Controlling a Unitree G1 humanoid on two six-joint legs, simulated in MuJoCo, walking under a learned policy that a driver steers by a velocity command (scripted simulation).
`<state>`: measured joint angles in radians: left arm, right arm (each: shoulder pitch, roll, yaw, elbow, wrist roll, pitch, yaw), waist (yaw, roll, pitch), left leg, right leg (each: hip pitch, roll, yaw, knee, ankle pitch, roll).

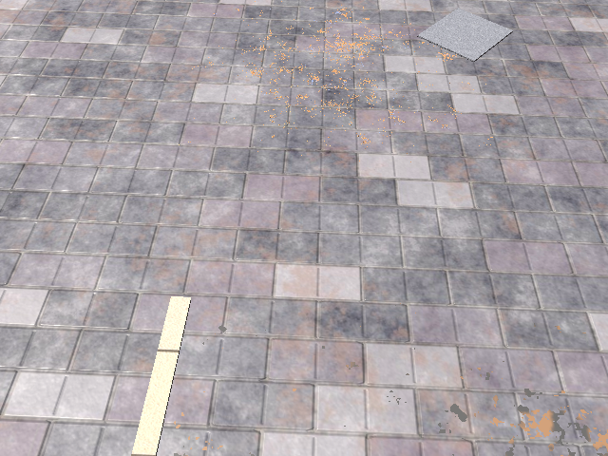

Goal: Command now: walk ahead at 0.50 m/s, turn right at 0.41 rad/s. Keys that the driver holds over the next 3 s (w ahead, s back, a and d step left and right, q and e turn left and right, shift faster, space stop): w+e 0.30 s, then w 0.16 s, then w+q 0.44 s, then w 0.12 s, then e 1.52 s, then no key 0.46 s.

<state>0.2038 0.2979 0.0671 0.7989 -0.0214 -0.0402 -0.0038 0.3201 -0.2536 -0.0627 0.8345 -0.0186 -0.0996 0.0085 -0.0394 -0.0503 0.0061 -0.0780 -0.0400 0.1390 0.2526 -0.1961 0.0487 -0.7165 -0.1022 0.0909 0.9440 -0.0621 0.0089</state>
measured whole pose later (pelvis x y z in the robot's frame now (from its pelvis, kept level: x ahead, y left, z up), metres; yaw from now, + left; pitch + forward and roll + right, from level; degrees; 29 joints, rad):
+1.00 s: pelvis +0.57 -0.06 +0.00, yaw -2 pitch +2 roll +0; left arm 0.17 0.29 0.05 0.71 0.01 -0.10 0.00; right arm 0.31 -0.27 -0.05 0.76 0.00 -0.06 0.02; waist -0.03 -0.03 0.03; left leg -0.24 -0.11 -0.06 0.36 -0.15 0.10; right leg -0.60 -0.08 0.06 1.01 -0.28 0.03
